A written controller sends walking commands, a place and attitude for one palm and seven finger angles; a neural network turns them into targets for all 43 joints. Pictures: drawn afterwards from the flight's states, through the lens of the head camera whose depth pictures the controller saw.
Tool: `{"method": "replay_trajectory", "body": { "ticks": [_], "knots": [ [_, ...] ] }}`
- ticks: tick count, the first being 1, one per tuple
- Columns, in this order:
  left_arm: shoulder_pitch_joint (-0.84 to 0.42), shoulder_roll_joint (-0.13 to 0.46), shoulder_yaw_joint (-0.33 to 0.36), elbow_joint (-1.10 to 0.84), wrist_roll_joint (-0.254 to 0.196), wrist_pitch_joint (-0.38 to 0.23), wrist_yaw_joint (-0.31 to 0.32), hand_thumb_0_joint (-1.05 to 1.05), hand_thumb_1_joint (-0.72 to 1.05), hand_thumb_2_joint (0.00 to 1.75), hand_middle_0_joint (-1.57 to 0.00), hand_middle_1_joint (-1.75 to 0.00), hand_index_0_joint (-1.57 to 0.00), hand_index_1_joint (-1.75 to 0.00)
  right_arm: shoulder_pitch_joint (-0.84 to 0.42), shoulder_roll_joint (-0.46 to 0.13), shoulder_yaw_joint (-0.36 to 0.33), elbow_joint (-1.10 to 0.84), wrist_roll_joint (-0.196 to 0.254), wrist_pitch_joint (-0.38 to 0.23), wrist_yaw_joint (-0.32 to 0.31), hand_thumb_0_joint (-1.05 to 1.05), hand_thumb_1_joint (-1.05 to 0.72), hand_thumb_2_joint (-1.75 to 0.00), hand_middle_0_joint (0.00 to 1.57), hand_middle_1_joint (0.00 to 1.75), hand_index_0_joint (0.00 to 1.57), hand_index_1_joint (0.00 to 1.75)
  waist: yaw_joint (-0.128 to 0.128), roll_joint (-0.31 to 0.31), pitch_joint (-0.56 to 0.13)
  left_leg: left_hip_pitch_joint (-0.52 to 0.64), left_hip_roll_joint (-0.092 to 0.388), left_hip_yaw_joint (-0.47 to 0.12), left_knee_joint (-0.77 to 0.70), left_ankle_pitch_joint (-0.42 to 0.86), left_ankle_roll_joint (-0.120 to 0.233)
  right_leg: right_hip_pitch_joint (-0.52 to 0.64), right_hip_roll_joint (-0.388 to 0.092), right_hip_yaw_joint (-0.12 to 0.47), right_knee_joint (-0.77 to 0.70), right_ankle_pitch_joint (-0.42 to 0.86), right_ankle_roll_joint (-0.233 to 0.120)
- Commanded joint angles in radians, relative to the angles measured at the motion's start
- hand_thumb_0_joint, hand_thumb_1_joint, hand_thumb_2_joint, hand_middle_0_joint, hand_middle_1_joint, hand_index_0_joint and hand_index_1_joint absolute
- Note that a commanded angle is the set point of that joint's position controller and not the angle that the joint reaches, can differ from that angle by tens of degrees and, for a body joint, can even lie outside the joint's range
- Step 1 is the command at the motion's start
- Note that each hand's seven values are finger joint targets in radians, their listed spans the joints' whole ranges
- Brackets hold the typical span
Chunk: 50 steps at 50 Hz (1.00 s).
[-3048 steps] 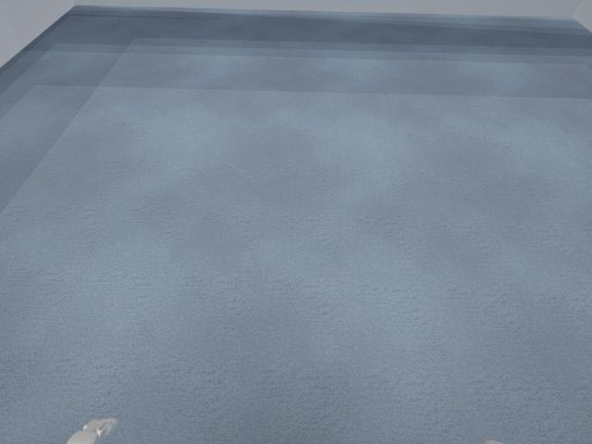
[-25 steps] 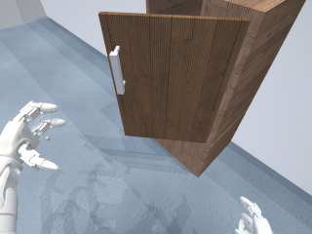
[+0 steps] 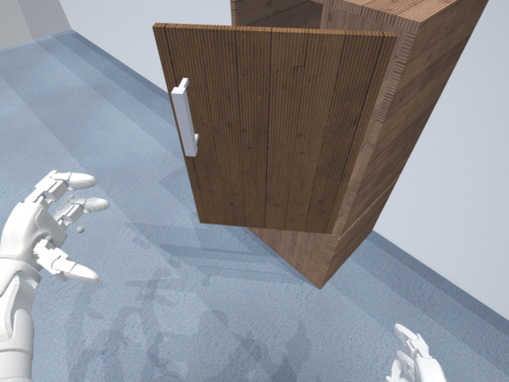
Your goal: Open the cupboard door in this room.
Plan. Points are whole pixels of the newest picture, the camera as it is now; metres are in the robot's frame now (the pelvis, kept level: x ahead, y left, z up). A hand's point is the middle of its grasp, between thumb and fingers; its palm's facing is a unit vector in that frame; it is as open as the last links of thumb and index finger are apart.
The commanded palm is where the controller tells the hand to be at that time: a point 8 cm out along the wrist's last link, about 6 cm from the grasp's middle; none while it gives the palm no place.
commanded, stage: move the hooked fingers beside the handle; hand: left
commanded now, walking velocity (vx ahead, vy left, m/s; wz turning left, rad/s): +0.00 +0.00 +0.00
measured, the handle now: (188, 118) +0.59 +0.19 +0.09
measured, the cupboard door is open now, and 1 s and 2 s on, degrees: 39 39 39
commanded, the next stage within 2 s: none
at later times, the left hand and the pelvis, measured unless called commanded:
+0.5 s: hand (103, 194) +0.36 +0.27 +0.11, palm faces -0.01 -1.00 +0.00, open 14.0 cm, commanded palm +0.33 +0.32 +0.11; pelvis -0.01 +0.01 +0.00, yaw +0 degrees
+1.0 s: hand (122, 165) +0.42 +0.26 +0.11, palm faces -0.02 -1.00 +0.01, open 14.0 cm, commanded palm +0.41 +0.31 +0.10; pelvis +0.00 +0.01 -0.01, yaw -1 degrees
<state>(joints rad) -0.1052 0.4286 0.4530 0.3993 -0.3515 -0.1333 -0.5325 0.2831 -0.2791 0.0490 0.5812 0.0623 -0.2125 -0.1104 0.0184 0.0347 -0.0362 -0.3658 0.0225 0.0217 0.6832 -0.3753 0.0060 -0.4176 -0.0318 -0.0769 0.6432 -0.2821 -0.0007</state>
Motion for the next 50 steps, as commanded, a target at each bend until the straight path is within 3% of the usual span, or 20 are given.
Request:
{"method": "replay_trajectory", "body": {
  "ticks": [1,4,8,12,14,17,19,21,23,26,31,38,39,41,42,43,44,47,48,50],
  "knots": [
    [-0.244,0.277,0.09,-0.202,-0.031,-0.058,0.0,0.0,-0.5,0.3,-0.3,-1.2,-0.3,-1.2,-0.061,-0.131,-0.056,-0.148,-0.001,-0.06,-0.016,0.0,-0.9,-0.9,0.2,0.3,0.2,0.3,0.002,0.027,-0.214,0.01,-0.031,-0.024,-0.112,0.237,0.008,0.16,0.031,0.032,-0.071,0.192,-0.017],
    [-0.256,0.276,0.081,-0.2,-0.027,-0.056,-0.003,0.0,-0.5,0.3,-0.3,-1.2,-0.3,-1.2,-0.062,-0.133,-0.056,-0.149,0.0,-0.059,-0.015,0.0,-0.9,-0.9,0.2,0.3,0.2,0.3,0.0,0.035,-0.211,0.018,-0.03,-0.025,-0.114,0.239,0.008,0.152,0.033,0.031,-0.07,0.193,-0.019],
    [-0.398,0.269,0.043,-0.138,-0.018,-0.056,0.001,0.0,-0.5,0.3,-0.3,-1.2,-0.3,-1.2,-0.056,-0.139,-0.052,-0.131,0.002,-0.053,-0.028,0.0,-0.9,-0.9,0.2,0.3,0.2,0.3,-0.027,0.009,-0.167,0.002,-0.028,-0.031,-0.119,0.163,0.008,0.1,0.034,0.034,-0.085,0.108,-0.017],
    [-0.542,0.283,0.011,-0.102,0.009,-0.079,0.016,0.0,-0.5,0.3,-0.3,-1.2,-0.3,-1.2,-0.044,-0.142,-0.05,-0.115,0.002,-0.051,-0.036,0.0,-0.9,-0.9,0.2,0.3,0.2,0.3,-0.04,0.033,-0.197,0.021,-0.028,-0.041,-0.116,0.146,0.006,0.082,0.031,0.035,-0.08,0.074,-0.023],
    [-0.594,0.262,-0.02,-0.077,0.025,-0.084,0.022,0.0,-0.5,0.3,-0.3,-1.2,-0.3,-1.2,-0.039,-0.139,-0.047,-0.111,0.0,-0.05,-0.036,0.0,-0.9,-0.9,0.2,0.3,0.2,0.3,-0.046,0.061,-0.236,0.033,-0.03,-0.046,-0.114,0.167,0.004,0.079,0.029,0.031,-0.066,0.097,-0.025],
    [-0.564,0.312,0.03,0.031,0.026,-0.086,0.027,0.0,-0.5,0.3,-0.3,-1.2,-0.3,-1.2,-0.022,-0.148,-0.047,-0.101,-0.005,-0.036,-0.028,0.0,-0.9,-0.9,0.2,0.3,0.2,0.3,-0.024,0.02,-0.228,-0.013,-0.03,-0.045,-0.108,0.175,0.001,0.101,0.03,0.032,-0.062,0.108,-0.028],
    [-0.581,0.333,0.047,0.087,0.034,-0.083,0.026,0.0,-0.5,0.3,-0.3,-1.2,-0.3,-1.2,-0.015,-0.153,-0.05,-0.104,-0.003,-0.025,-0.022,0.0,-0.9,-0.9,0.2,0.3,0.2,0.3,-0.027,-0.008,-0.239,-0.037,-0.029,-0.039,-0.104,0.175,0.003,0.101,0.028,0.035,-0.054,0.121,-0.024],
    [-0.624,0.339,0.041,0.104,0.046,-0.088,0.028,0.0,-0.5,0.3,-0.3,-1.2,-0.3,-1.2,-0.007,-0.152,-0.051,-0.108,-0.005,-0.015,-0.016,0.0,-0.9,-0.9,0.2,0.3,0.2,0.3,-0.029,0.051,-0.252,-0.036,-0.031,-0.032,-0.095,0.191,0.001,0.09,0.027,0.037,-0.043,0.139,-0.026],
    [-0.648,0.355,0.05,0.13,0.046,-0.1,0.029,0.0,-0.5,0.3,-0.3,-1.2,-0.3,-1.2,0.01,-0.157,-0.053,-0.111,-0.008,-0.005,-0.01,0.0,-0.9,-0.9,0.2,0.3,0.2,0.3,-0.028,0.016,-0.271,-0.054,-0.03,-0.036,-0.09,0.208,0.002,0.112,0.032,0.04,-0.035,0.161,-0.027],
    [-0.703,0.363,0.042,0.148,0.056,-0.12,0.025,0.0,-0.5,0.3,-0.3,-1.2,-0.3,-1.2,0.034,-0.161,-0.058,-0.102,-0.008,0.009,-0.006,0.0,-0.9,-0.9,0.2,0.3,0.2,0.3,-0.043,0.046,-0.292,-0.047,-0.027,-0.032,-0.079,0.227,0.001,0.09,0.033,0.04,-0.026,0.185,-0.027],
    [-0.763,0.371,0.037,0.199,0.061,-0.133,0.022,0.0,-0.5,0.3,-0.3,-1.2,-0.3,-1.2,0.073,-0.17,-0.068,-0.086,-0.009,0.03,-0.003,0.0,-0.9,-0.9,0.2,0.3,0.2,0.3,-0.054,0.031,-0.321,-0.051,-0.024,-0.033,-0.067,0.252,0.004,0.085,0.038,0.041,-0.017,0.213,-0.026],
    [-0.813,0.394,0.05,0.218,0.076,-0.151,0.035,0.0,-0.5,0.3,-0.3,-1.2,-0.3,-1.2,0.115,-0.17,-0.076,-0.076,-0.017,0.059,0.007,0.0,-0.9,-0.9,0.2,0.3,0.2,0.3,-0.05,0.05,-0.394,-0.02,-0.019,-0.036,-0.049,0.347,0.002,0.095,0.043,0.038,0.002,0.283,-0.029],
    [-0.817,0.38,0.037,0.251,0.078,-0.149,0.035,0.0,-0.5,0.3,-0.3,-1.2,-0.3,-1.2,0.115,-0.17,-0.073,-0.075,-0.015,0.065,0.008,0.0,-0.9,-0.9,0.2,0.3,0.2,0.3,-0.058,0.048,-0.365,-0.035,-0.019,-0.034,-0.05,0.33,0.002,0.079,0.043,0.038,0.0,0.275,-0.028],
    [-0.836,0.412,0.065,0.307,0.084,-0.152,0.042,0.0,-0.5,0.3,-0.3,-1.2,-0.3,-1.2,0.126,-0.177,-0.076,-0.066,-0.016,0.076,0.008,0.0,-0.9,-0.9,0.2,0.3,0.2,0.3,-0.065,-0.006,-0.339,-0.075,-0.018,-0.031,-0.051,0.287,0.008,0.077,0.042,0.041,-0.003,0.253,-0.023],
    [-0.851,0.425,0.067,0.307,0.083,-0.159,0.041,0.0,-0.5,0.3,-0.3,-1.2,-0.3,-1.2,0.126,-0.178,-0.073,-0.069,-0.016,0.081,0.009,0.0,-0.9,-0.9,0.2,0.3,0.2,0.3,-0.057,0.015,-0.343,-0.081,-0.02,-0.03,-0.049,0.295,0.007,0.088,0.043,0.043,0.001,0.258,-0.028],
    [-0.877,0.407,0.044,0.311,0.092,-0.162,0.039,0.0,-0.5,0.3,-0.3,-1.2,-0.3,-1.2,0.123,-0.174,-0.072,-0.071,-0.015,0.084,0.011,0.0,-0.9,-0.9,0.2,0.3,0.2,0.3,-0.067,0.055,-0.346,-0.071,-0.021,-0.026,-0.048,0.289,0.007,0.07,0.041,0.046,0.001,0.256,-0.027],
    [-0.91,0.4,0.03,0.332,0.097,-0.164,0.039,0.0,-0.5,0.3,-0.3,-1.2,-0.3,-1.2,0.129,-0.174,-0.072,-0.063,-0.017,0.086,0.012,0.0,-0.9,-0.9,0.2,0.3,0.2,0.3,-0.078,0.043,-0.341,-0.073,-0.019,-0.028,-0.044,0.28,0.008,0.056,0.042,0.044,0.001,0.248,-0.025],
    [-0.956,0.455,0.06,0.399,0.105,-0.179,0.037,0.0,-0.5,0.3,-0.3,-1.2,-0.3,-1.2,0.147,-0.185,-0.071,-0.056,-0.017,0.103,0.01,0.0,-0.9,-0.9,0.2,0.3,0.2,0.3,-0.085,0.005,-0.334,-0.109,-0.018,-0.03,-0.03,0.279,0.011,0.056,0.044,0.047,0.012,0.253,-0.026],
    [-0.998,0.441,0.038,0.396,0.113,-0.187,0.031,0.0,-0.5,0.3,-0.3,-1.2,-0.3,-1.2,0.148,-0.182,-0.071,-0.055,-0.018,0.106,0.011,0.0,-0.9,-0.9,0.2,0.3,0.2,0.3,-0.092,0.05,-0.36,-0.091,-0.019,-0.028,-0.024,0.288,0.009,0.045,0.042,0.05,0.016,0.261,-0.024],
    [-1.013,0.45,0.039,0.424,0.12,-0.197,0.029,0.0,-0.5,0.3,-0.3,-1.2,-0.3,-1.2,0.16,-0.184,-0.074,-0.048,-0.02,0.111,0.012,0.0,-0.9,-0.9,0.2,0.3,0.2,0.3,-0.096,0.056,-0.371,-0.079,-0.015,-0.033,-0.015,0.291,0.008,0.018,0.043,0.047,0.019,0.249,-0.025]
  ]
}}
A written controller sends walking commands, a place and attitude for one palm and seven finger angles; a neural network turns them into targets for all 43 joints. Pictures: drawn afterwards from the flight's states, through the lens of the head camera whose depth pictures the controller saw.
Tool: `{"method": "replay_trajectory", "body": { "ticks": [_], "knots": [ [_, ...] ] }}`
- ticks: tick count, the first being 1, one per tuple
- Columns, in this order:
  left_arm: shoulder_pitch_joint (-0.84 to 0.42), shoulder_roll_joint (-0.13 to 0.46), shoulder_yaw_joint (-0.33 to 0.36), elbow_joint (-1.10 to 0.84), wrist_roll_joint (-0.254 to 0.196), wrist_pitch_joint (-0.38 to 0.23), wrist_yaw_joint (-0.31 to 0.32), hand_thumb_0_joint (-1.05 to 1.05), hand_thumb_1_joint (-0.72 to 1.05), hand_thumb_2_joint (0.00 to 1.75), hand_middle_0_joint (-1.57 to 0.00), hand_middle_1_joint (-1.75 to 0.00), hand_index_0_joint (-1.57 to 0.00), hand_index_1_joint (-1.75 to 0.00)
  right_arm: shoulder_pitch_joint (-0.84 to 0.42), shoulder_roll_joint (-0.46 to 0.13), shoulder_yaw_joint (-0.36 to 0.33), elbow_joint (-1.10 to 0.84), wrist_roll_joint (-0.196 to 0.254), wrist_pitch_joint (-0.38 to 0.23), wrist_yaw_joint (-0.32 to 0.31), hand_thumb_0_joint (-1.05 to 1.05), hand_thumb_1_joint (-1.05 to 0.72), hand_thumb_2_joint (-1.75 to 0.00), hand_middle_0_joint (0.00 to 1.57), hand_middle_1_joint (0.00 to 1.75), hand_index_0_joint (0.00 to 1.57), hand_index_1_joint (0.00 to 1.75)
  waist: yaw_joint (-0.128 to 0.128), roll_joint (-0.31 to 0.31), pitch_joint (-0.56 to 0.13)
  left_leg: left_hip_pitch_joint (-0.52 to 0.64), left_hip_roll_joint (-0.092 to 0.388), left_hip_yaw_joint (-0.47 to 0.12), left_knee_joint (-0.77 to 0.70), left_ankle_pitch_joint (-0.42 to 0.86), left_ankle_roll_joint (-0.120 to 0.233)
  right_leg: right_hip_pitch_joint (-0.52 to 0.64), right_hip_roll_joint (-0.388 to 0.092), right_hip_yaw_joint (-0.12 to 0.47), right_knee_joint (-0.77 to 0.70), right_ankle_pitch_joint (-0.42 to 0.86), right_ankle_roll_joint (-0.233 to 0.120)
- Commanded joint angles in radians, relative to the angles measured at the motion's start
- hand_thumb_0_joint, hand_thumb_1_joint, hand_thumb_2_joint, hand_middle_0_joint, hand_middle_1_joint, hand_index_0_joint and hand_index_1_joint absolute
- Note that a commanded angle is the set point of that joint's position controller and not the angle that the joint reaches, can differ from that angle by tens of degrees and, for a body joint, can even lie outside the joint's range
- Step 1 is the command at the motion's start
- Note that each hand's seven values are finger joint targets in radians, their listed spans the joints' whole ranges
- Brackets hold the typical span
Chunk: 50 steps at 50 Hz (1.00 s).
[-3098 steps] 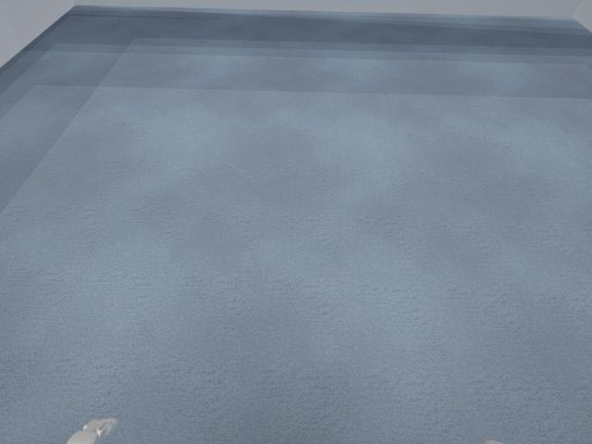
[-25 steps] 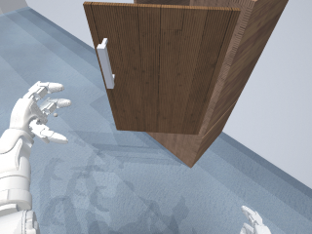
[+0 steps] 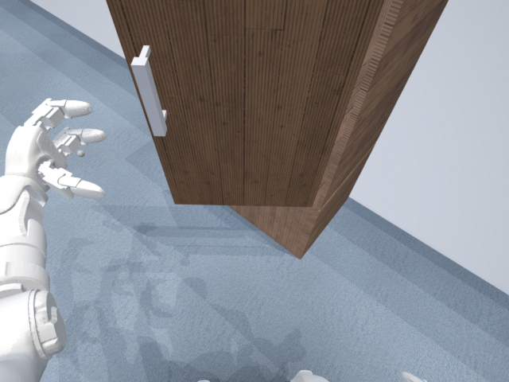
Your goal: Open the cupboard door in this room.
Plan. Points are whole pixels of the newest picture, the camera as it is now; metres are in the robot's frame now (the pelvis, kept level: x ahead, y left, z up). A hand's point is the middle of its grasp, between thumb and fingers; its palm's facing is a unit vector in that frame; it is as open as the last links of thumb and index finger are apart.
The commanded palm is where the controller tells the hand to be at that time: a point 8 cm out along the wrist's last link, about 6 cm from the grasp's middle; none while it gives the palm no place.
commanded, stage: move the hooked fingers beside the handle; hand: left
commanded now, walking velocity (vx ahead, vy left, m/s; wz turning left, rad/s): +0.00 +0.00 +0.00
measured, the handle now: (153, 93) +0.58 +0.19 +0.10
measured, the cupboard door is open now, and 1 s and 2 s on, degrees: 39 39 39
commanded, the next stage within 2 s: slide the fingers in behind the handle in 1.68 s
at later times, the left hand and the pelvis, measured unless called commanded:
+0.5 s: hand (95, 118) +0.50 +0.27 +0.11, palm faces -0.02 -1.00 +0.02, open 14.0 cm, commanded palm +0.49 +0.32 +0.11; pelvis +0.00 +0.01 -0.01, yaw -1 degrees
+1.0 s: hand (101, 108) +0.54 +0.27 +0.10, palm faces -0.01 -1.00 +0.01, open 14.0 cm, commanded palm +0.52 +0.31 +0.10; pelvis +0.02 +0.02 -0.02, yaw -3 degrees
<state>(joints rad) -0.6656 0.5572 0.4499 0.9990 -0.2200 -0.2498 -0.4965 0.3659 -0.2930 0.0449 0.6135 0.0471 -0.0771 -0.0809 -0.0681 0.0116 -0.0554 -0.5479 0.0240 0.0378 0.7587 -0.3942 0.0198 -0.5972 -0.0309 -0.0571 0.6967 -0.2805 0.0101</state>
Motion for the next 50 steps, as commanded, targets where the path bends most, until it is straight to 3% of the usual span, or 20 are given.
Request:
{"method": "replay_trajectory", "body": {
  "ticks": [1,3,5,7,10,13,19,23,26,31,33,35,37,39,42,43,46,47,48,50],
  "knots": [
    [-0.486,0.307,0.022,-0.182,-0.01,-0.087,-0.009,0.0,-0.5,0.3,-0.3,-1.2,-0.3,-1.2,0.08,-0.169,-0.068,-0.078,-0.006,-0.021,-0.018,0.0,-0.9,-0.9,0.2,0.3,0.2,0.3,-0.019,0.087,-0.365,0.11,-0.017,-0.05,-0.087,0.309,-0.006,0.192,0.043,0.027,-0.032,0.247,-0.034],
    [-0.484,0.349,0.063,-0.148,-0.014,-0.092,-0.012,0.0,-0.5,0.3,-0.3,-1.2,-0.3,-1.2,0.094,-0.173,-0.07,-0.073,-0.009,-0.013,-0.016,0.0,-0.9,-0.9,0.2,0.3,0.2,0.3,-0.011,0.071,-0.395,0.102,-0.016,-0.052,-0.075,0.333,-0.006,0.21,0.046,0.029,-0.022,0.271,-0.036],
    [-0.498,0.314,0.025,-0.11,-0.01,-0.084,-0.019,0.0,-0.5,0.3,-0.3,-1.2,-0.3,-1.2,0.093,-0.172,-0.067,-0.074,-0.006,-0.005,-0.015,0.0,-0.9,-0.9,0.2,0.3,0.2,0.3,-0.025,0.077,-0.372,0.086,-0.016,-0.049,-0.074,0.319,-0.005,0.183,0.044,0.028,-0.023,0.261,-0.032],
    [-0.541,0.358,0.042,-0.062,-0.001,-0.075,-0.014,0.0,-0.5,0.3,-0.3,-1.2,-0.3,-1.2,0.108,-0.181,-0.065,-0.064,-0.007,0.006,-0.017,0.0,-0.9,-0.9,0.2,0.3,0.2,0.3,-0.039,0.048,-0.335,0.048,-0.014,-0.052,-0.067,0.289,-0.001,0.166,0.045,0.028,-0.023,0.237,-0.032],
    [-0.627,0.364,0.014,-0.044,0.027,-0.073,-0.005,0.0,-0.5,0.3,-0.3,-1.2,-0.3,-1.2,0.121,-0.185,-0.062,-0.059,-0.01,0.014,-0.018,0.0,-0.9,-0.9,0.2,0.3,0.2,0.3,-0.062,0.09,-0.344,0.051,-0.012,-0.063,-0.059,0.269,-0.003,0.114,0.044,0.028,-0.017,0.202,-0.031],
    [-0.678,0.404,0.04,-0.053,0.03,-0.093,0.003,0.0,-0.5,0.3,-0.3,-1.2,-0.3,-1.2,0.145,-0.189,-0.065,-0.053,-0.015,0.022,-0.017,0.0,-0.9,-0.9,0.2,0.3,0.2,0.3,-0.066,0.098,-0.426,0.084,-0.007,-0.072,-0.041,0.307,-0.006,0.112,0.05,0.028,-0.002,0.213,-0.03],
    [-0.723,0.474,0.057,0.061,0.065,-0.071,0.003,0.0,-0.5,0.3,-0.3,-1.2,-0.3,-1.2,0.183,-0.199,-0.055,-0.043,-0.02,0.047,-0.015,0.0,-0.9,-0.9,0.2,0.3,0.2,0.3,-0.088,0.114,-0.409,0.017,-0.007,-0.065,-0.018,0.305,-0.001,0.095,0.051,0.033,0.007,0.228,-0.026],
    [-0.734,0.547,0.103,0.06,0.078,-0.077,0.0,0.0,-0.5,0.3,-0.3,-1.2,-0.3,-1.2,0.214,-0.205,-0.056,-0.054,-0.027,0.068,-0.009,0.0,-0.9,-0.9,0.2,0.3,0.2,0.3,-0.083,0.117,-0.476,0.02,-0.003,-0.068,0.001,0.366,-0.002,0.116,0.058,0.031,0.023,0.275,-0.027],
    [-0.762,0.541,0.081,0.072,0.092,-0.072,-0.01,0.0,-0.5,0.3,-0.3,-1.2,-0.3,-1.2,0.229,-0.206,-0.055,-0.054,-0.03,0.083,-0.006,0.0,-0.9,-0.9,0.2,0.3,0.2,0.3,-0.097,0.16,-0.455,0.03,0.0,-0.072,0.007,0.367,-0.004,0.069,0.061,0.025,0.021,0.25,-0.027],
    [-0.836,0.518,0.056,0.099,0.096,-0.052,-0.008,0.0,-0.5,0.3,-0.3,-1.2,-0.3,-1.2,0.266,-0.211,-0.054,-0.037,-0.037,0.1,-0.006,0.0,-0.9,-0.9,0.2,0.3,0.2,0.3,-0.136,0.164,-0.453,0.068,0.013,-0.09,0.021,0.399,-0.007,-0.007,0.07,0.012,0.017,0.23,-0.025],
    [-0.87,0.567,0.083,0.083,0.105,-0.055,-0.002,0.0,-0.5,0.3,-0.3,-1.2,-0.3,-1.2,0.28,-0.214,-0.053,-0.032,-0.043,0.106,-0.006,0.0,-0.9,-0.9,0.2,0.3,0.2,0.3,-0.129,0.212,-0.486,0.101,0.017,-0.101,0.029,0.454,-0.019,-0.022,0.071,0.006,0.027,0.24,-0.031],
    [-0.852,0.504,0.045,0.079,0.115,-0.053,0.005,0.0,-0.5,0.3,-0.3,-1.2,-0.3,-1.2,0.294,-0.205,-0.056,-0.031,-0.048,0.112,0.002,0.0,-0.9,-0.9,0.2,0.3,0.2,0.3,-0.132,0.239,-0.504,0.15,0.022,-0.109,0.04,0.525,-0.029,-0.054,0.075,-0.002,0.03,0.25,-0.032],
    [-0.769,0.507,0.076,0.111,0.101,-0.047,0.011,0.0,-0.5,0.3,-0.3,-1.2,-0.3,-1.2,0.304,-0.206,-0.056,-0.04,-0.05,0.121,0.008,0.0,-0.9,-0.9,0.2,0.3,0.2,0.3,-0.117,0.194,-0.503,0.139,0.025,-0.106,0.044,0.573,-0.029,-0.033,0.082,-0.007,0.036,0.279,-0.034],
    [-0.777,0.532,0.094,0.07,0.105,-0.047,0.013,0.0,-0.5,0.3,-0.3,-1.2,-0.3,-1.2,0.304,-0.206,-0.06,-0.047,-0.053,0.132,0.015,0.0,-0.9,-0.9,0.2,0.3,0.2,0.3,-0.11,0.194,-0.534,0.124,0.024,-0.096,0.05,0.576,-0.023,0.004,0.08,0.0,0.041,0.319,-0.03],
    [-0.724,0.57,0.128,0.064,0.109,-0.049,0.022,0.0,-0.5,0.3,-0.3,-1.2,-0.3,-1.2,0.296,-0.206,-0.058,-0.069,-0.05,0.147,0.02,0.0,-0.9,-0.9,0.2,0.3,0.2,0.3,-0.095,0.173,-0.502,0.078,0.02,-0.085,0.047,0.568,-0.017,0.036,0.083,-0.001,0.048,0.343,-0.034],
    [-0.744,0.585,0.133,0.03,0.115,-0.056,0.025,0.0,-0.5,0.3,-0.3,-1.2,-0.3,-1.2,0.294,-0.203,-0.06,-0.072,-0.05,0.152,0.022,0.0,-0.9,-0.9,0.2,0.3,0.2,0.3,-0.091,0.197,-0.526,0.097,0.021,-0.087,0.048,0.587,-0.021,0.043,0.082,0.003,0.048,0.354,-0.031],
    [-0.705,0.568,0.141,-0.049,0.103,-0.077,0.029,0.0,-0.5,0.3,-0.3,-1.2,-0.3,-1.2,0.287,-0.198,-0.069,-0.085,-0.048,0.16,0.031,0.0,-0.9,-0.9,0.2,0.3,0.2,0.3,-0.076,0.223,-0.573,0.159,0.026,-0.088,0.055,0.66,-0.028,0.052,0.085,0.002,0.05,0.379,-0.031],
    [-0.713,0.536,0.128,-0.058,0.09,-0.083,0.027,0.0,-0.5,0.3,-0.3,-1.2,-0.3,-1.2,0.285,-0.194,-0.069,-0.086,-0.048,0.16,0.032,0.0,-0.9,-0.9,0.2,0.3,0.2,0.3,-0.086,0.232,-0.565,0.179,0.028,-0.089,0.06,0.693,-0.029,0.036,0.089,0.0,0.05,0.388,-0.033],
    [-0.709,0.548,0.143,-0.053,0.086,-0.082,0.025,0.0,-0.5,0.3,-0.3,-1.2,-0.3,-1.2,0.286,-0.196,-0.073,-0.077,-0.047,0.162,0.033,0.0,-0.9,-0.9,0.2,0.3,0.2,0.3,-0.085,0.216,-0.566,0.185,0.031,-0.092,0.063,0.695,-0.031,0.037,0.089,0.001,0.047,0.39,-0.029],
    [-0.694,0.5,0.106,-0.022,0.08,-0.069,0.018,0.0,-0.5,0.3,-0.3,-1.2,-0.3,-1.2,0.272,-0.192,-0.07,-0.073,-0.043,0.165,0.033,0.0,-0.9,-0.9,0.2,0.3,0.2,0.3,-0.096,0.192,-0.503,0.156,0.028,-0.09,0.053,0.649,-0.025,0.027,0.087,-0.004,0.037,0.367,-0.026]
  ]
}}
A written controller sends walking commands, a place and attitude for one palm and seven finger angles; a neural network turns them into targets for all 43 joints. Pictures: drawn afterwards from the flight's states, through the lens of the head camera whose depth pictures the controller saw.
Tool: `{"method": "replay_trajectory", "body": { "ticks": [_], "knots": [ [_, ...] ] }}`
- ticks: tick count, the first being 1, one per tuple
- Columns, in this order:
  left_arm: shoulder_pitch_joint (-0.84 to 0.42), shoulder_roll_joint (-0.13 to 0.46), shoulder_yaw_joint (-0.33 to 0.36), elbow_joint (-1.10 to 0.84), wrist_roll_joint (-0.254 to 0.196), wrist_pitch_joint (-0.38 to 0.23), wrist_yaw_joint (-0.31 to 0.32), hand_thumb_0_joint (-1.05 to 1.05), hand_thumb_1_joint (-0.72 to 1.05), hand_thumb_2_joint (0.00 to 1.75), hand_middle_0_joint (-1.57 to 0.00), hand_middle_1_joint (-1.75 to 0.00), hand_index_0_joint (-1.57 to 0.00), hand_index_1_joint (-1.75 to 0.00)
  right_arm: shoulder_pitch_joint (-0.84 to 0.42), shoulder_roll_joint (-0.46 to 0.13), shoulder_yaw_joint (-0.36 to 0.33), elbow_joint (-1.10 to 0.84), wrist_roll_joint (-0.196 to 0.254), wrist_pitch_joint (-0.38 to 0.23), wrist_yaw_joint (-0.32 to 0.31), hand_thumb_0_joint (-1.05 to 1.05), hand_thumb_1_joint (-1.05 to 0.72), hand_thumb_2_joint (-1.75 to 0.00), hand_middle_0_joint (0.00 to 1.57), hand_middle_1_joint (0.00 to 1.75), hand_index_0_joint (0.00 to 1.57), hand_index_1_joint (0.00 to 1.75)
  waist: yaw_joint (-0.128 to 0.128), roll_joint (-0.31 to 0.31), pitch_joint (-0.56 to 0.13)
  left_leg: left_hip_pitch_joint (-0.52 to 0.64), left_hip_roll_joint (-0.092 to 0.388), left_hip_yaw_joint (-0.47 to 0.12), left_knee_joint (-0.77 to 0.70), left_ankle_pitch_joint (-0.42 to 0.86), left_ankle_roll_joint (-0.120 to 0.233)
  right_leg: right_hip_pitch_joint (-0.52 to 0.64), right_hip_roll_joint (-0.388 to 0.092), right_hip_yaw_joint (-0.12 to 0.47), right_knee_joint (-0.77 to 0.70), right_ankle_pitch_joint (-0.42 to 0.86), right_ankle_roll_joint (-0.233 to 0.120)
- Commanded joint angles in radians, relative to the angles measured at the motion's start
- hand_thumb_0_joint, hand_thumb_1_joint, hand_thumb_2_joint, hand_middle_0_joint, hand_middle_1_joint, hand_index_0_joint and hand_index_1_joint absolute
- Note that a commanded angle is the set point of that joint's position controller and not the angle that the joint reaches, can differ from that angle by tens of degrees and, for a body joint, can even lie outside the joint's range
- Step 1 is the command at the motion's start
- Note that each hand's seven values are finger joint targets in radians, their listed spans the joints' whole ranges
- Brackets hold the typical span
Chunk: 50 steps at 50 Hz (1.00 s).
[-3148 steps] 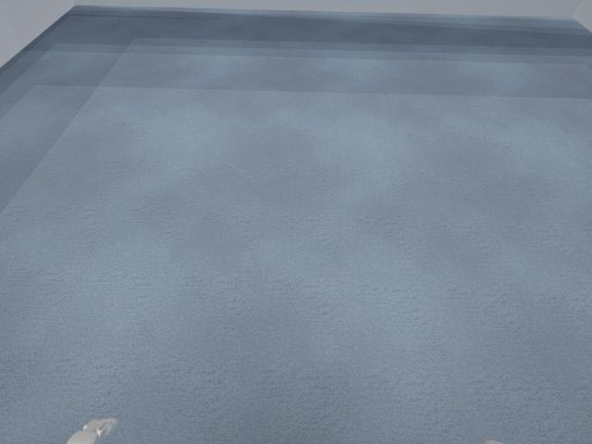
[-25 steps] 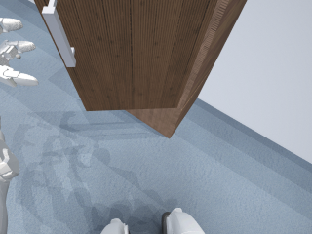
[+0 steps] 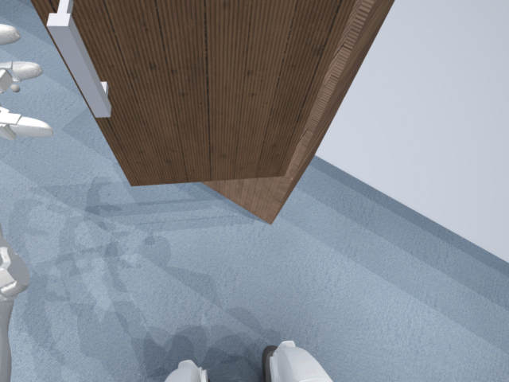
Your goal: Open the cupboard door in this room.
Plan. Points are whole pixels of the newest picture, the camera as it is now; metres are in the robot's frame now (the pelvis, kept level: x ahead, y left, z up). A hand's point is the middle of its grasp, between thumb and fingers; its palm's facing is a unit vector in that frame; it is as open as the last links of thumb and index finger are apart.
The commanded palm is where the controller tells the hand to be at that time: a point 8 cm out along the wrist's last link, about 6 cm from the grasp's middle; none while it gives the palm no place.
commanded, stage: move the hooked fingers beside the handle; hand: left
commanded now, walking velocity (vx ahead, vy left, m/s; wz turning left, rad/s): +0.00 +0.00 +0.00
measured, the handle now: (86, 62) +0.55 +0.20 +0.12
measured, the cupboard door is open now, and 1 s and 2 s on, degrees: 39 39 39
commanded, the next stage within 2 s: slide the fingers in behind the handle in 0.68 s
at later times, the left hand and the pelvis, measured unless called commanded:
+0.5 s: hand (5, 100) +0.48 +0.28 +0.12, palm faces +0.03 -1.00 +0.01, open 14.0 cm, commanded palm +0.47 +0.31 +0.11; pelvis -0.01 -0.01 +0.00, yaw +2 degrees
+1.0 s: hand (22, 91) +0.51 +0.27 +0.11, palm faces +0.01 -1.00 +0.02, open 14.0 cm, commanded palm +0.49 +0.30 +0.11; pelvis -0.01 +0.00 +0.00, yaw +1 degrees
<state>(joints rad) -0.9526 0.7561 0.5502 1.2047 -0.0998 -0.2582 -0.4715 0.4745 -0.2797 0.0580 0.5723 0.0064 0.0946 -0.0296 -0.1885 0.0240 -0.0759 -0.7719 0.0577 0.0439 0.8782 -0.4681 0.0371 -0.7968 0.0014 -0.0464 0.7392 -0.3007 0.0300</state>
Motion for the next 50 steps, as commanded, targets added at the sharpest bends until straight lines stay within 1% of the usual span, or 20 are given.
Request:
{"method": "replay_trajectory", "body": {
  "ticks": [1,3,4,6,11,14,16,18,24,32,34,38,39,41,43,44,46,48,49,50],
  "knots": [
    [-0.402,0.269,-0.019,-0.219,-0.041,-0.053,-0.011,0.0,-0.5,0.3,-0.3,-1.2,-0.3,-1.2,0.159,-0.205,-0.084,-0.033,0.0,-0.007,-0.017,0.0,-0.9,-0.9,0.2,0.3,0.2,0.3,0.02,0.182,-0.468,0.378,-0.008,-0.094,-0.07,0.704,-0.039,0.216,0.055,-0.014,-0.01,0.375,-0.045],
    [-0.435,0.289,-0.01,-0.249,-0.038,-0.056,-0.007,0.0,-0.5,0.3,-0.3,-1.2,-0.3,-1.2,0.158,-0.205,-0.085,-0.025,0.0,-0.007,-0.023,0.0,-0.9,-0.9,0.2,0.3,0.2,0.3,0.023,0.212,-0.492,0.411,-0.005,-0.103,-0.067,0.738,-0.046,0.207,0.052,-0.015,-0.005,0.375,-0.047],
    [-0.428,0.242,-0.039,-0.246,-0.042,-0.054,-0.007,0.0,-0.5,0.3,-0.3,-1.2,-0.3,-1.2,0.152,-0.2,-0.085,-0.024,-0.001,-0.009,-0.021,0.0,-0.9,-0.9,0.2,0.3,0.2,0.3,0.018,0.228,-0.496,0.428,-0.006,-0.099,-0.063,0.741,-0.048,0.197,0.053,-0.013,-0.009,0.372,-0.047],
    [-0.408,0.214,-0.05,-0.234,-0.051,-0.053,-0.005,0.0,-0.5,0.3,-0.3,-1.2,-0.3,-1.2,0.146,-0.198,-0.086,-0.019,-0.002,-0.011,-0.021,0.0,-0.9,-0.9,0.2,0.3,0.2,0.3,0.012,0.176,-0.47,0.404,-0.006,-0.096,-0.064,0.714,-0.041,0.207,0.052,-0.016,-0.012,0.375,-0.045],
    [-0.403,0.246,-0.039,-0.172,-0.048,-0.051,-0.003,0.0,-0.5,0.3,-0.3,-1.2,-0.3,-1.2,0.117,-0.202,-0.076,-0.031,0.004,-0.013,-0.026,0.0,-0.9,-0.9,0.2,0.3,0.2,0.3,0.014,0.124,-0.407,0.288,-0.023,-0.076,-0.076,0.568,-0.023,0.255,0.044,-0.003,-0.011,0.371,-0.046],
    [-0.424,0.282,-0.02,-0.194,-0.041,-0.072,0.0,0.0,-0.5,0.3,-0.3,-1.2,-0.3,-1.2,0.111,-0.202,-0.074,-0.039,0.005,-0.017,-0.031,0.0,-0.9,-0.9,0.2,0.3,0.2,0.3,0.024,0.154,-0.447,0.302,-0.028,-0.079,-0.072,0.574,-0.027,0.267,0.042,0.001,-0.002,0.375,-0.05],
    [-0.454,0.281,-0.032,-0.183,-0.041,-0.077,-0.004,0.0,-0.5,0.3,-0.3,-1.2,-0.3,-1.2,0.103,-0.204,-0.07,-0.038,0.006,-0.019,-0.034,0.0,-0.9,-0.9,0.2,0.3,0.2,0.3,0.01,0.13,-0.425,0.263,-0.03,-0.075,-0.072,0.515,-0.021,0.276,0.041,0.006,-0.004,0.359,-0.047],
    [-0.475,0.283,-0.035,-0.207,-0.043,-0.091,-0.011,0.0,-0.5,0.3,-0.3,-1.2,-0.3,-1.2,0.101,-0.203,-0.07,-0.036,0.006,-0.024,-0.038,0.0,-0.9,-0.9,0.2,0.3,0.2,0.3,0.014,0.171,-0.472,0.309,-0.028,-0.084,-0.07,0.535,-0.027,0.258,0.041,0.004,0.001,0.346,-0.049],
    [-0.534,0.252,-0.085,-0.127,-0.035,-0.065,-0.015,0.0,-0.5,0.3,-0.3,-1.2,-0.3,-1.2,0.107,-0.209,-0.06,-0.015,0.008,-0.038,-0.05,0.0,-0.9,-0.9,0.2,0.3,0.2,0.3,-0.023,0.161,-0.42,0.274,-0.027,-0.096,-0.072,0.446,-0.024,0.189,0.039,-0.002,-0.007,0.259,-0.048],
    [-0.553,0.382,-0.006,-0.104,-0.014,-0.069,-0.007,0.0,-0.5,0.3,-0.3,-1.2,-0.3,-1.2,0.142,-0.218,-0.052,-0.021,0.001,-0.049,-0.053,0.0,-0.9,-0.9,0.2,0.3,0.2,0.3,-0.013,0.156,-0.473,0.219,-0.027,-0.093,-0.06,0.427,-0.02,0.225,0.043,0.004,0.008,0.255,-0.05],
    [-0.565,0.353,-0.04,-0.11,-0.004,-0.065,-0.012,0.0,-0.5,0.3,-0.3,-1.2,-0.3,-1.2,0.144,-0.215,-0.051,-0.021,0.0,-0.047,-0.05,0.0,-0.9,-0.9,0.2,0.3,0.2,0.3,-0.018,0.187,-0.473,0.225,-0.026,-0.092,-0.059,0.428,-0.022,0.206,0.042,0.003,0.007,0.251,-0.047],
    [-0.543,0.408,0.008,-0.143,-0.004,-0.065,-0.014,0.0,-0.5,0.3,-0.3,-1.2,-0.3,-1.2,0.161,-0.22,-0.056,-0.026,-0.002,-0.04,-0.047,0.0,-0.9,-0.9,0.2,0.3,0.2,0.3,0.002,0.207,-0.517,0.264,-0.02,-0.098,-0.059,0.479,-0.029,0.206,0.046,-0.004,0.013,0.265,-0.049],
    [-0.537,0.363,-0.018,-0.137,-0.008,-0.061,-0.017,0.0,-0.5,0.3,-0.3,-1.2,-0.3,-1.2,0.164,-0.217,-0.058,-0.024,-0.003,-0.039,-0.043,0.0,-0.9,-0.9,0.2,0.3,0.2,0.3,-0.007,0.216,-0.512,0.281,-0.02,-0.097,-0.057,0.486,-0.03,0.19,0.049,-0.005,0.008,0.263,-0.048],
    [-0.503,0.362,-0.005,-0.141,-0.02,-0.055,-0.019,0.0,-0.5,0.3,-0.3,-1.2,-0.3,-1.2,0.171,-0.22,-0.062,-0.021,-0.005,-0.036,-0.04,0.0,-0.9,-0.9,0.2,0.3,0.2,0.3,-0.004,0.171,-0.499,0.268,-0.016,-0.094,-0.057,0.495,-0.025,0.207,0.052,-0.007,0.004,0.283,-0.047],
    [-0.488,0.355,-0.004,-0.159,-0.022,-0.055,-0.019,0.0,-0.5,0.3,-0.3,-1.2,-0.3,-1.2,0.172,-0.218,-0.063,-0.023,-0.004,-0.03,-0.038,0.0,-0.9,-0.9,0.2,0.3,0.2,0.3,0.004,0.19,-0.508,0.29,-0.014,-0.097,-0.061,0.525,-0.031,0.195,0.053,-0.012,0.007,0.287,-0.049],
    [-0.507,0.307,-0.039,-0.169,-0.023,-0.053,-0.016,0.0,-0.5,0.3,-0.3,-1.2,-0.3,-1.2,0.171,-0.213,-0.065,-0.019,-0.005,-0.029,-0.034,0.0,-0.9,-0.9,0.2,0.3,0.2,0.3,-0.005,0.214,-0.489,0.309,-0.014,-0.1,-0.062,0.53,-0.034,0.167,0.054,-0.015,0.002,0.274,-0.049],
    [-0.482,0.29,-0.035,-0.162,-0.028,-0.047,-0.006,0.0,-0.5,0.3,-0.3,-1.2,-0.3,-1.2,0.178,-0.216,-0.07,-0.014,-0.007,-0.027,-0.029,0.0,-0.9,-0.9,0.2,0.3,0.2,0.3,-0.005,0.174,-0.468,0.309,-0.011,-0.104,-0.064,0.529,-0.033,0.162,0.056,-0.021,-0.002,0.265,-0.049],
    [-0.509,0.291,-0.033,-0.197,-0.025,-0.054,0.011,0.0,-0.5,0.3,-0.3,-1.2,-0.3,-1.2,0.179,-0.213,-0.071,-0.011,-0.008,-0.024,-0.03,0.0,-0.9,-0.9,0.2,0.3,0.2,0.3,-0.004,0.212,-0.491,0.345,-0.008,-0.111,-0.064,0.572,-0.04,0.147,0.056,-0.021,0.002,0.268,-0.05],
    [-0.529,0.224,-0.08,-0.206,-0.026,-0.053,0.017,0.0,-0.5,0.3,-0.3,-1.2,-0.3,-1.2,0.177,-0.206,-0.073,-0.007,-0.009,-0.027,-0.026,0.0,-0.9,-0.9,0.2,0.3,0.2,0.3,-0.019,0.231,-0.475,0.364,-0.008,-0.113,-0.061,0.582,-0.043,0.122,0.056,-0.024,-0.002,0.262,-0.049],
    [-0.523,0.235,-0.065,-0.218,-0.022,-0.057,0.028,0.0,-0.5,0.3,-0.3,-1.2,-0.3,-1.2,0.181,-0.207,-0.077,0.0,-0.012,-0.026,-0.024,0.0,-0.9,-0.9,0.2,0.3,0.2,0.3,-0.009,0.228,-0.476,0.378,-0.004,-0.12,-0.061,0.601,-0.048,0.121,0.055,-0.027,-0.002,0.26,-0.05]
  ]
}}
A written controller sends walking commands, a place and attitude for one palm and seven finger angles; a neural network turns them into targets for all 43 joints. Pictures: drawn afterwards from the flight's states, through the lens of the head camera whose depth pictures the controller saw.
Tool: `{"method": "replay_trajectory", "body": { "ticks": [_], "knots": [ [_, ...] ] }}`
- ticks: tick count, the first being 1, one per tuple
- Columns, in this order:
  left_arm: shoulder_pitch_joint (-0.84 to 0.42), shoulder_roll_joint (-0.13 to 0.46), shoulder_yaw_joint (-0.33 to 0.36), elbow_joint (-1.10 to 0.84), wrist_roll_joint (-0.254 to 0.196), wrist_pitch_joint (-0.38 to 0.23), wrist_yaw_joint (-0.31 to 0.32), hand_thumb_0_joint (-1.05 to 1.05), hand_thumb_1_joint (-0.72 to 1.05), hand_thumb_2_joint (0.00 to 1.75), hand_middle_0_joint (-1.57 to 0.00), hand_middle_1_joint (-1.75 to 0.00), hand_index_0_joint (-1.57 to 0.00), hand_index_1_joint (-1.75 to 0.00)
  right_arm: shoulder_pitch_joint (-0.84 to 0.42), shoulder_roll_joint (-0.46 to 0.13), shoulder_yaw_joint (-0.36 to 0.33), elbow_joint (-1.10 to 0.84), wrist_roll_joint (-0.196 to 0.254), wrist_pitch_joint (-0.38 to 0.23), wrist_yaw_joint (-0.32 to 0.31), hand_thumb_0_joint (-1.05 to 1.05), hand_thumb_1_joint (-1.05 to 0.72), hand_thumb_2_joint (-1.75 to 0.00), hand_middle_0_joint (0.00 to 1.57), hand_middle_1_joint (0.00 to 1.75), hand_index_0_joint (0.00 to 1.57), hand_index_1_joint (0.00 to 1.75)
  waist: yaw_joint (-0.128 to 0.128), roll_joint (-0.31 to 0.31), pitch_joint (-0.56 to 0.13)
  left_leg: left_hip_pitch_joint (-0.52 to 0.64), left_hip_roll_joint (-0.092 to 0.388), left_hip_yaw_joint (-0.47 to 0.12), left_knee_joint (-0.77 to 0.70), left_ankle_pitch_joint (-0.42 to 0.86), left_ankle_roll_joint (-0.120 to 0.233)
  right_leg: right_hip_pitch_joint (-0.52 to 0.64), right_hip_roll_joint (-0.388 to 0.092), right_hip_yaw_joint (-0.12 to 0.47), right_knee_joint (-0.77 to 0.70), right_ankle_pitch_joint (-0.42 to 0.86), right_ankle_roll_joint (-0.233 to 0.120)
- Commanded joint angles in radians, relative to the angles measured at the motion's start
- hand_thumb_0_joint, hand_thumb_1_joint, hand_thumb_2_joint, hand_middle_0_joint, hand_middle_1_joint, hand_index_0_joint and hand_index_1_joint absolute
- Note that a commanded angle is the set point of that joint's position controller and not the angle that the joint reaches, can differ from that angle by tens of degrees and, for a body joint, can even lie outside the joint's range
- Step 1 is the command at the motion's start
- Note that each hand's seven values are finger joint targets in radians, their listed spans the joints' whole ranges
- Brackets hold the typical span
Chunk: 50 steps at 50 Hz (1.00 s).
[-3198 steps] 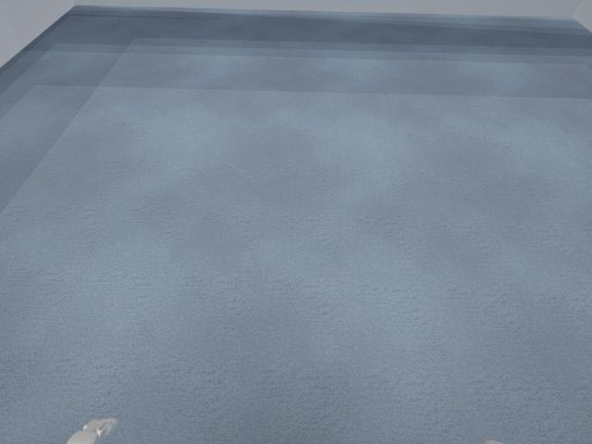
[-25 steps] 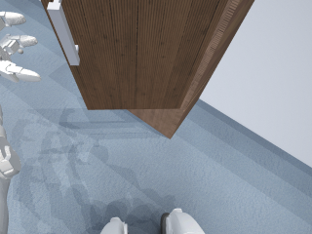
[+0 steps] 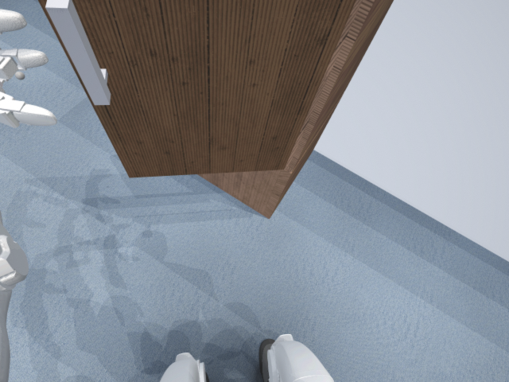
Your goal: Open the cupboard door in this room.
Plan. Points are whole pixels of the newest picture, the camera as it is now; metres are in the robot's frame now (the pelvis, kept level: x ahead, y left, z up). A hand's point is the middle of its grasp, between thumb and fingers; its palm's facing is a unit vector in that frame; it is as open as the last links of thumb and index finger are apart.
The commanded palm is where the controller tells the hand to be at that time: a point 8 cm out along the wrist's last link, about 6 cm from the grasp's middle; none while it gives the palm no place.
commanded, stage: slide the fingers in behind the handle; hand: left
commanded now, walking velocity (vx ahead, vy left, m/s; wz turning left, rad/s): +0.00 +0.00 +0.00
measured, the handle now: (85, 47) +0.57 +0.19 +0.12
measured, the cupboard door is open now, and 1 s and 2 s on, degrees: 39 39 38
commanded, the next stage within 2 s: close the thumb around the handle in 1.38 s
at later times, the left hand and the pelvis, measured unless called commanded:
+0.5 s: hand (64, 76) +0.51 +0.21 +0.12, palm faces +0.01 -1.00 +0.00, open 14.1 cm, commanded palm +0.49 +0.25 +0.12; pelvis +0.01 -0.01 +0.00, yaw +1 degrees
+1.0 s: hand (87, 80) +0.51 +0.18 +0.12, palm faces +0.01 -1.00 +0.00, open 14.0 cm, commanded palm +0.49 +0.22 +0.12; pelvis -0.01 -0.02 +0.00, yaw +1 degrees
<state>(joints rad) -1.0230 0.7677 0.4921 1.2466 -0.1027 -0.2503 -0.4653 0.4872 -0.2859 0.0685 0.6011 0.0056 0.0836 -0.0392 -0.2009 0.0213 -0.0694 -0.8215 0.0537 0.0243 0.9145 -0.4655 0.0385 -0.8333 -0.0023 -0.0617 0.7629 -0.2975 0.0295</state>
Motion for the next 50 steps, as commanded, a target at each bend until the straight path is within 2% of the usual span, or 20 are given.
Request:
{"method": "replay_trajectory", "body": {
  "ticks": [1,6,9,12,13,15,19,21,23,25,26,29,31,33,35,40,43,46,47,50],
  "knots": [
    [-0.432,0.211,-0.003,-0.252,-0.023,-0.063,0.032,0.0,-0.5,0.3,-0.3,-1.2,-0.3,-1.2,0.169,-0.2,-0.088,-0.03,-0.012,-0.015,-0.012,0.0,-0.9,-0.9,0.2,0.3,0.2,0.3,0.005,0.221,-0.486,0.433,0.0,-0.1,-0.097,0.618,-0.05,0.166,0.061,-0.011,-0.026,0.268,-0.05],
    [-0.429,0.175,-0.019,-0.277,-0.009,-0.066,0.074,0.0,-0.5,0.3,-0.3,-1.2,-0.3,-1.2,0.158,-0.192,-0.092,-0.03,-0.013,-0.01,-0.002,0.0,-0.9,-0.9,0.2,0.3,0.2,0.3,0.012,0.232,-0.485,0.448,0.002,-0.103,-0.092,0.674,-0.058,0.166,0.057,-0.013,-0.017,0.289,-0.049],
    [-0.418,0.139,-0.021,-0.299,-0.013,-0.075,0.098,0.0,-0.5,0.3,-0.3,-1.2,-0.3,-1.2,0.155,-0.184,-0.097,-0.033,-0.016,-0.012,0.005,0.0,-0.9,-0.9,0.2,0.3,0.2,0.3,0.016,0.226,-0.521,0.485,0.004,-0.105,-0.083,0.742,-0.063,0.181,0.059,-0.012,-0.012,0.328,-0.048],
    [-0.401,0.114,-0.029,-0.298,-0.02,-0.08,0.113,0.0,-0.5,0.3,-0.3,-1.2,-0.3,-1.2,0.147,-0.181,-0.095,-0.037,-0.014,-0.011,0.007,0.0,-0.9,-0.9,0.2,0.3,0.2,0.3,0.015,0.176,-0.496,0.443,-0.001,-0.095,-0.088,0.717,-0.049,0.224,0.056,-0.008,-0.01,0.359,-0.049],
    [-0.411,0.111,-0.034,-0.317,-0.017,-0.086,0.115,0.0,-0.5,0.3,-0.3,-1.2,-0.3,-1.2,0.14,-0.181,-0.098,-0.037,-0.013,-0.012,0.009,0.0,-0.9,-0.9,0.2,0.3,0.2,0.3,0.017,0.191,-0.521,0.454,-0.001,-0.091,-0.089,0.712,-0.051,0.23,0.055,-0.002,-0.013,0.365,-0.046],
    [-0.406,0.061,-0.075,-0.309,-0.018,-0.087,0.114,0.0,-0.5,0.3,-0.3,-1.2,-0.3,-1.2,0.128,-0.176,-0.097,-0.036,-0.009,-0.012,0.009,0.0,-0.9,-0.9,0.2,0.3,0.2,0.3,0.006,0.165,-0.485,0.435,-0.004,-0.087,-0.095,0.679,-0.045,0.234,0.054,-0.003,-0.017,0.361,-0.044],
    [-0.413,0.038,-0.078,-0.325,-0.027,-0.101,0.118,0.0,-0.5,0.3,-0.3,-1.2,-0.3,-1.2,0.12,-0.172,-0.101,-0.029,-0.009,-0.018,0.007,0.0,-0.9,-0.9,0.2,0.3,0.2,0.3,0.013,0.168,-0.501,0.453,-0.007,-0.09,-0.098,0.672,-0.044,0.242,0.052,0.0,-0.018,0.358,-0.047],
    [-0.418,0.007,-0.096,-0.292,-0.033,-0.093,0.124,0.0,-0.5,0.3,-0.3,-1.2,-0.3,-1.2,0.113,-0.17,-0.1,-0.021,-0.007,-0.02,0.006,0.0,-0.9,-0.9,0.2,0.3,0.2,0.3,0.0,0.128,-0.458,0.414,-0.011,-0.08,-0.104,0.606,-0.035,0.245,0.05,0.002,-0.027,0.347,-0.043],
    [-0.41,0.029,-0.068,-0.288,-0.031,-0.096,0.138,0.0,-0.5,0.3,-0.3,-1.2,-0.3,-1.2,0.112,-0.17,-0.1,-0.023,-0.008,-0.024,0.005,0.0,-0.9,-0.9,0.2,0.3,0.2,0.3,0.015,0.139,-0.473,0.405,-0.015,-0.078,-0.106,0.6,-0.034,0.259,0.047,0.005,-0.021,0.352,-0.046],
    [-0.421,0.022,-0.081,-0.249,-0.021,-0.087,0.154,0.0,-0.5,0.3,-0.3,-1.2,-0.3,-1.2,0.106,-0.167,-0.094,-0.021,-0.008,-0.026,0.005,0.0,-0.9,-0.9,0.2,0.3,0.2,0.3,0.004,0.103,-0.428,0.344,-0.025,-0.067,-0.113,0.515,-0.026,0.275,0.044,0.01,-0.029,0.338,-0.043],
    [-0.426,0.064,-0.053,-0.245,-0.013,-0.088,0.163,0.0,-0.5,0.3,-0.3,-1.2,-0.3,-1.2,0.107,-0.171,-0.094,-0.024,-0.008,-0.028,0.004,0.0,-0.9,-0.9,0.2,0.3,0.2,0.3,0.008,0.084,-0.419,0.307,-0.028,-0.06,-0.118,0.472,-0.021,0.298,0.042,0.015,-0.029,0.332,-0.043],
    [-0.425,0.12,-0.02,-0.27,0.005,-0.112,0.181,0.0,-0.5,0.3,-0.3,-1.2,-0.3,-1.2,0.103,-0.17,-0.092,-0.038,-0.008,-0.036,0.001,0.0,-0.9,-0.9,0.2,0.3,0.2,0.3,0.024,0.093,-0.481,0.285,-0.037,-0.049,-0.115,0.457,-0.017,0.359,0.036,0.032,-0.02,0.361,-0.043],
    [-0.426,0.086,-0.045,-0.276,0.007,-0.126,0.179,0.0,-0.5,0.3,-0.3,-1.2,-0.3,-1.2,0.097,-0.163,-0.092,-0.043,-0.008,-0.041,0.005,0.0,-0.9,-0.9,0.2,0.3,0.2,0.3,0.025,0.11,-0.489,0.285,-0.04,-0.045,-0.119,0.447,-0.019,0.373,0.037,0.034,-0.02,0.363,-0.044],
    [-0.394,0.106,-0.019,-0.274,-0.003,-0.135,0.173,0.0,-0.5,0.3,-0.3,-1.2,-0.3,-1.2,0.101,-0.168,-0.095,-0.046,-0.005,-0.042,0.004,0.0,-0.9,-0.9,0.2,0.3,0.2,0.3,0.032,0.093,-0.511,0.291,-0.037,-0.043,-0.117,0.47,-0.018,0.392,0.039,0.036,-0.017,0.389,-0.044],
    [-0.4,0.079,-0.051,-0.248,-0.004,-0.121,0.164,0.0,-0.5,0.3,-0.3,-1.2,-0.3,-1.2,0.097,-0.168,-0.092,-0.045,-0.001,-0.041,0.002,0.0,-0.9,-0.9,0.2,0.3,0.2,0.3,0.018,0.08,-0.465,0.257,-0.039,-0.034,-0.126,0.422,-0.014,0.386,0.037,0.039,-0.029,0.368,-0.04],
    [-0.424,0.106,-0.033,-0.254,-0.009,-0.116,0.164,0.0,-0.5,0.3,-0.3,-1.2,-0.3,-1.2,0.102,-0.173,-0.094,-0.041,0.0,-0.046,-0.003,0.0,-0.9,-0.9,0.2,0.3,0.2,0.3,0.014,0.065,-0.461,0.231,-0.041,-0.03,-0.133,0.363,-0.01,0.398,0.035,0.046,-0.043,0.332,-0.036],
    [-0.421,0.053,-0.062,-0.278,-0.017,-0.131,0.165,0.0,-0.5,0.3,-0.3,-1.2,-0.3,-1.2,0.101,-0.167,-0.097,-0.038,-0.001,-0.052,-0.001,0.0,-0.9,-0.9,0.2,0.3,0.2,0.3,0.016,0.108,-0.481,0.278,-0.04,-0.034,-0.135,0.377,-0.014,0.368,0.037,0.041,-0.043,0.317,-0.04],
    [-0.435,0.037,-0.08,-0.22,-0.015,-0.113,0.169,0.0,-0.5,0.3,-0.3,-1.2,-0.3,-1.2,0.11,-0.175,-0.097,-0.021,0.0,-0.055,-0.003,0.0,-0.9,-0.9,0.2,0.3,0.2,0.3,0.0,0.067,-0.417,0.249,-0.038,-0.043,-0.141,0.329,-0.012,0.329,0.038,0.037,-0.053,0.261,-0.04],
    [-0.457,0.015,-0.094,-0.225,-0.017,-0.112,0.174,0.0,-0.5,0.3,-0.3,-1.2,-0.3,-1.2,0.112,-0.174,-0.096,-0.02,-0.002,-0.059,-0.003,0.0,-0.9,-0.9,0.2,0.3,0.2,0.3,-0.012,0.08,-0.411,0.261,-0.038,-0.045,-0.143,0.321,-0.011,0.308,0.038,0.034,-0.055,0.245,-0.04],
    [-0.506,0.056,-0.078,-0.221,0.002,-0.112,0.194,0.0,-0.5,0.3,-0.3,-1.2,-0.3,-1.2,0.117,-0.177,-0.095,-0.009,-0.006,-0.066,-0.005,0.0,-0.9,-0.9,0.2,0.3,0.2,0.3,-0.013,0.102,-0.424,0.257,-0.038,-0.051,-0.137,0.306,-0.013,0.288,0.035,0.039,-0.052,0.217,-0.04]
  ]
}}
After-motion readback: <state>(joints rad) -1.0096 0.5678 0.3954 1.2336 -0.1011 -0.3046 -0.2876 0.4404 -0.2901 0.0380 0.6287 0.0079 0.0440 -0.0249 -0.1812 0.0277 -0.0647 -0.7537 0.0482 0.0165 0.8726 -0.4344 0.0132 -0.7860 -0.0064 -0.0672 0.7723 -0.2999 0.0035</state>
